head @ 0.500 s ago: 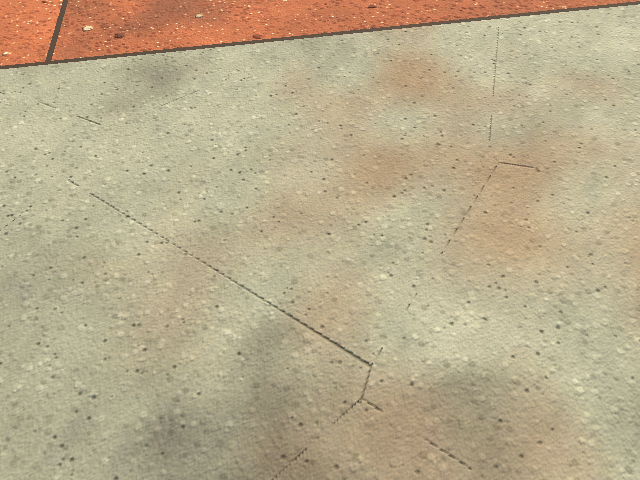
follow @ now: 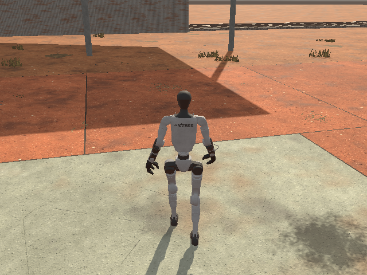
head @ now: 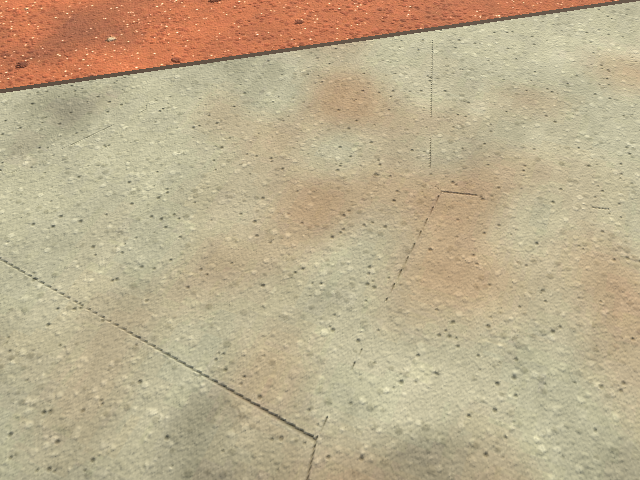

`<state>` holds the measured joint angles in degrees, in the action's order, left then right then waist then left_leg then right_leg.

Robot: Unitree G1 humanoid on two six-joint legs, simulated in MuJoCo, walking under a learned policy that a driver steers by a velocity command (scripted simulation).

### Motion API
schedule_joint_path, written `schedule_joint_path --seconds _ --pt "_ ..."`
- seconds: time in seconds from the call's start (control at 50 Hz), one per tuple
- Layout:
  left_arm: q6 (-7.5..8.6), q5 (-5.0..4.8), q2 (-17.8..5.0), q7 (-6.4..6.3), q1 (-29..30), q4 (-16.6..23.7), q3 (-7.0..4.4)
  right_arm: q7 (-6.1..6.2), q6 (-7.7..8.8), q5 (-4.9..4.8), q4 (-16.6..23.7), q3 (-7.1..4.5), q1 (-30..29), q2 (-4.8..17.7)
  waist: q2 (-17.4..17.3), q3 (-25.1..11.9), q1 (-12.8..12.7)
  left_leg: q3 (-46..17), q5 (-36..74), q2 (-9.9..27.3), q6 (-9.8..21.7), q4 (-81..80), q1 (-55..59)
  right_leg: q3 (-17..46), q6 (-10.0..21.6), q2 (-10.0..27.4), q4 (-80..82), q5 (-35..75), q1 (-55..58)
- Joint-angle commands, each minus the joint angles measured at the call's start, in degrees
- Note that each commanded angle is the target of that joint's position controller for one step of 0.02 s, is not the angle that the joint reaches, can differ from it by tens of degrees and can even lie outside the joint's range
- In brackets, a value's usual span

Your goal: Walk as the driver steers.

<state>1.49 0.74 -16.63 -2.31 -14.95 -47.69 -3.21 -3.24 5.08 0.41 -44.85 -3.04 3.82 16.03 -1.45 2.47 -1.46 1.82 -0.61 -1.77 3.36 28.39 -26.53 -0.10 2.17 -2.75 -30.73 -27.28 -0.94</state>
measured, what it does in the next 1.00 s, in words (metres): steps on the spot, turning left: right foot, then left foot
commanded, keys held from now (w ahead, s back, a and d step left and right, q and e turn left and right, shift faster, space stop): q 0.64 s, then no key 0.16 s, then w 0.02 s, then w+e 0.18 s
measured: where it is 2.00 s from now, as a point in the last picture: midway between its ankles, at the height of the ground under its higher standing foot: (338, 423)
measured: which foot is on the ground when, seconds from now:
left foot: down 0.00-0.38, up 0.40-0.78, down 0.80-1.00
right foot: up 0.00-0.36, down 0.38-0.80, up 0.82-1.00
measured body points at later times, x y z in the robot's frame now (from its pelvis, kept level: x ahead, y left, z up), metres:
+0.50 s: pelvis +0.08 -0.05 +0.02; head +0.12 -0.06 +0.47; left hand +0.12 +0.26 -0.07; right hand +0.31 -0.29 -0.09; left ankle +0.07 +0.08 -0.66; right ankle +0.14 -0.15 -0.72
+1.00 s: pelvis +0.10 +0.00 +0.03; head +0.09 +0.02 +0.48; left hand +0.06 +0.31 -0.09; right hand +0.32 -0.19 -0.07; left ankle +0.03 +0.07 -0.72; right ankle +0.17 -0.14 -0.64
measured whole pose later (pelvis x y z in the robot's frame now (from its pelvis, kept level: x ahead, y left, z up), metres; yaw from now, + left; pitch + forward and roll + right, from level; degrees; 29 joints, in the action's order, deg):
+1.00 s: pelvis +0.10 +0.00 +0.03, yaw +25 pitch +1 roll +0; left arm 0.4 -1.3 -18.9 -0.4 -14.8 -44.8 -4.9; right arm 0.7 1.3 0.4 -41.2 -2.4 14.3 13.8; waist 2.4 -1.2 -0.3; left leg 2.0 -13.3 -0.5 2.5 19.9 -8.2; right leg 0.9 -2.0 3.3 -59.8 -16.7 -31.2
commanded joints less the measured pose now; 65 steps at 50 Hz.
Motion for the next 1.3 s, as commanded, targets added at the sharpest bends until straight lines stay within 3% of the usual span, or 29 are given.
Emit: schedule_joint_path --seconds 0.02,0.04,0.06,0.08,0.1,0.16,0.24,0.32,0.36,0.38,0.4,0.42,0.44,0.48,0.54,0.64,0.74,0.78,0.8,0.82,0.84,0.86,0.9,0.94,1.0,1.06,1.16,1.26,1.3 --pt "0.57 0.88 -3.01 0.21 -8.69 4.66 -0.14 0.64 -0.07 1.18 2.15 -3.09 9.85 13.64 -15.23 -22.18 0.43 -37.39 35.26 22.79 19.51 -3.54 39.53 3.44 -4.52 -4.58 -42.71 -12.28 -27.25" --pt "0.34 -0.51 -7.81 0.85 -6.84 3.96 -0.98 0.59 -0.66 -0.61 3.25 -2.8 7.42 11.1 -8.01 -21.39 2.02 -37.52 15.69 21.14 18.73 -7.6 35.17 8.51 -4.32 -1.3 -47.06 -10.07 -29.12" --pt "-0.16 -1.56 -8.99 0.89 -1.36 5.36 -1.53 0.95 -1.27 -1.38 4.08 -2.57 4.36 9.75 -4.33 -13.61 2.63 -32.26 2.72 18.49 16.29 -9.63 28.45 7.0 -4.09 0.42 -47.53 -6.25 -33.06" --pt "-0.63 -1.28 -8.72 0.53 1.45 5.91 -1.64 1.43 -1.98 -1.46 4.43 -2.1 2.77 8.55 0.37 -9.42 2.3 -29.06 -5.43 16.41 13.89 -11.91 21.38 6.36 -3.95 2.24 -44.79 -3.14 -33.46" --pt "-1.22 -0.77 -8.6 -0.03 2.81 6.52 -1.86 2.02 -2.58 -1.13 4.87 -1.97 1.31 8.29 1.32 -6.42 1.53 -26.8 -10.26 14.88 12.39 -13.64 14.48 6.48 -3.95 3.74 -40.4 -0.53 -31.51" --pt "-1.57 -0.11 -5.11 -0.64 1.39 6.88 -1.01 3.28 -3.84 0.2 5.45 -2.52 0.66 9.08 -5.13 -5.62 0.2 -21.26 -9.86 9.67 10.66 -14.86 6.63 4.22 -4.86 3.06 -25.87 1.37 -24.56" --pt "-1.07 -0.28 -5.15 -0.74 2.15 7.23 -0.78 4.37 -4.84 -0.75 6.34 -3.7 1.69 11.21 -5.47 -9.69 1.44 -22.55 -10.75 9.49 10.31 -13.26 7.24 4.41 -6.26 2.12 -15.9 7.31 -20.59" --pt "-0.28 -0.69 -5.42 0.01 2.76 7.93 -1.08 4.71 -6.28 -1.19 7.08 -3.7 1.68 10.78 -6.35 -9.01 1.66 -26.16 -14.7 8.69 8.03 -11.15 7.73 4.33 -5.83 1.01 -6.91 9.92 -18.09" --pt "0.47 -0.83 -5.46 0.48 0.27 7.3 -1.49 4.99 -7.11 -1.71 7.52 -3.4 1.35 9.99 -6.43 -8.35 -0.15 -26.13 -15.55 6.46 5.35 -7.84 6.03 3.29 -4.22 0.97 3.96 15.18 -12.11" --pt "0.63 -0.36 -8.28 0.3 -1.33 7.38 -2.32 5.09 -7.3 -1.71 7.51 -2.85 3.13 8.18 -3.12 -8.36 -0.21 -23.8 -20.18 3.62 2.44 -2.77 2.4 7.99 -1.89 7.1 9.34 14.76 -7.46" --pt "0.04 1.22 -13.8 -0.12 -0.26 8.07 -3.59 4.91 -7.02 -1.49 8.85 -2.18 3.65 4.85 11.62 -6.56 1.76 -13.14 -28.64 -4.5 -1.15 10.78 -7.52 22.83 4.81 19.9 14.58 15.01 -5.29" --pt "-0.01 3.16 -12.94 0.11 2.44 9.31 -3.38 4.63 -6.15 -0.99 9.56 -3.19 4.31 8.13 18.68 -6.16 2.29 -8.99 -34.33 -4.93 -3.25 25.28 -9.58 31.38 11.64 26.45 16.59 20.37 -10.43" --pt "0.24 2.86 -9.24 -0.16 5.6 11.16 -2.29 4.45 -6.08 -1.15 8.16 -4.33 6.37 11.22 13.4 -6.02 3.11 -10.74 -31.17 -2.86 -4.32 33.11 -8.7 27.18 11.93 24.55 15.46 22.74 -11.15" --pt "0.29 0.67 -6.69 -0.5 9.0 11.91 -1.67 4.87 -7.28 -1.34 5.54 -4.6 9.33 10.02 8.19 -5.08 4.12 -9.04 -24.57 -1.97 -6.5 39.65 -10.2 16.13 7.42 18.06 12.53 25.2 -8.98" --pt "-0.37 0.42 -6.46 -0.96 6.62 11.51 -1.42 4.53 -8.03 -1.87 7.55 -3.58 6.54 6.92 9.02 -4.19 1.76 -5.74 -20.84 -0.57 -9.04 39.47 -11.56 8.78 8.35 16.23 11.77 33.34 -6.54" --pt "-1.53 0.24 -9.43 -1.07 3.69 11.14 -2.95 3.29 -7.98 -1.78 11.67 -2.27 1.8 4.89 11.23 -6.55 -1.38 -2.72 -22.42 2.99 -9.76 25.62 -6.86 5.82 10.41 19.33 10.89 36.2 -1.38" --pt "-1.57 -1.5 -10.76 0.53 4.73 10.45 -3.51 2.65 -8.39 -1.43 11.87 -2.31 3.99 5.39 12.2 -7.08 -0.28 0.69 -21.12 1.39 -6.15 9.48 5.03 4.88 10.42 20.19 8.17 39.21 -4.43" --pt "-1.56 -2.59 -9.3 0.69 4.83 9.38 -2.94 2.54 -8.26 -1.2 10.04 -2.51 8.18 5.44 10.37 -7.16 2.31 1.55 -8.26 0.06 -2.81 -6.71 15.08 2.47 6.67 18.11 3.65 35.99 -8.29" --pt "-1.15 -1.66 -6.78 0.98 1.72 8.19 -2.1 3.0 -8.24 -1.11 9.86 -3.0 9.52 7.86 4.73 -9.33 1.79 -4.6 2.06 4.05 -1.07 -8.91 24.85 -0.99 1.98 15.23 -1.76 27.32 -14.61" --pt "-0.54 2.15 -1.09 1.94 1.58 10.24 0.15 4.05 -8.24 -0.48 10.82 -3.58 10.62 12.61 -13.77 -12.53 0.14 -22.0 21.69 19.28 5.04 -5.94 35.23 -6.45 -4.43 8.97 -15.79 -4.36 -28.86" --pt "-0.57 0.69 -4.79 1.53 5.55 10.97 -0.98 3.64 -7.25 0.73 10.15 -3.04 12.28 10.7 -11.93 -12.59 4.57 -26.4 6.59 24.33 15.07 -9.42 28.5 -1.24 -5.73 6.62 -23.31 -11.48 -33.74" --pt "-0.68 -1.11 -8.4 1.6 6.99 10.49 -2.04 3.26 -6.24 0.51 8.94 -3.14 13.35 10.67 -8.56 -8.88 5.79 -25.38 -11.26 21.95 14.87 -13.44 27.22 -0.26 -5.45 7.11 -28.82 -8.95 -36.85" --pt "-0.96 -1.82 -8.73 1.67 7.55 9.22 -2.77 3.65 -4.72 -0.72 7.48 -2.6 10.84 9.09 -8.56 -2.33 4.93 -22.49 -32.62 17.75 9.84 -17.83 25.05 1.35 -4.22 8.3 -30.54 0.34 -42.18" --pt "-0.51 -1.96 -8.19 1.71 6.37 8.42 -2.92 4.24 -3.56 -0.42 6.72 -1.99 9.81 7.64 -8.22 1.0 3.68 -19.24 -30.67 16.44 8.25 -20.99 22.86 2.51 -4.14 8.07 -30.88 8.71 -42.9" --pt "0.79 -2.38 -6.06 1.95 4.93 7.29 -2.69 4.57 -1.5 0.43 5.74 -1.96 11.05 6.25 -5.18 0.25 3.47 -13.35 -21.92 16.51 7.44 -22.14 25.78 5.38 -4.03 7.33 -29.11 16.3 -44.88" --pt "1.08 -1.99 -4.67 2.24 5.04 7.53 -2.29 4.52 -0.54 0.28 4.79 -2.36 11.2 6.87 -4.24 0.1 3.35 -8.66 -16.86 17.29 7.42 -22.96 26.24 5.96 -4.86 7.47 -23.31 20.37 -44.26" --pt "0.92 -1.85 -3.03 3.44 8.42 9.73 -1.16 4.24 -0.44 -0.33 2.82 -3.32 12.67 8.77 -3.3 2.85 4.78 -1.99 -11.35 18.85 7.47 -23.73 25.45 3.12 -4.68 8.85 -14.64 23.04 -42.41" --pt "0.96 -2.15 -2.94 5.1 12.01 13.16 -0.45 3.72 -1.13 -1.65 1.03 -4.28 14.54 10.41 -2.78 4.83 5.72 3.07 -9.19 19.99 5.82 -21.11 27.62 -0.83 -0.51 8.89 -8.04 18.72 -39.16" --pt "0.84 -2.2 -4.06 5.42 10.55 13.98 -0.92 3.58 -1.65 -1.95 0.82 -4.68 14.1 11.77 -3.27 3.31 4.11 4.85 1.4 20.03 4.77 -16.01 28.08 -3.8 1.85 6.48 -6.57 14.62 -33.7"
